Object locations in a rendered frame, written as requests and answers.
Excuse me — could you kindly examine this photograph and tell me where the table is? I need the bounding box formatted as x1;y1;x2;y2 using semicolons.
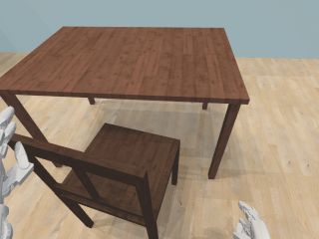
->
0;26;250;180

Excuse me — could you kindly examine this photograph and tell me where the robot right hand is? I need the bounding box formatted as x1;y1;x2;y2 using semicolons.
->
233;201;271;239

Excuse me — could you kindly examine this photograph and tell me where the chair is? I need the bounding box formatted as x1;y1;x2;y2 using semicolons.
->
7;122;180;239

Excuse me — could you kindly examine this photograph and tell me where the left robot forearm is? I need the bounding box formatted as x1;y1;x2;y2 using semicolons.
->
0;204;13;239

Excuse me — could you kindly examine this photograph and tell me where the robot left hand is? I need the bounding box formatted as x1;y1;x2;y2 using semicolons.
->
0;106;34;204

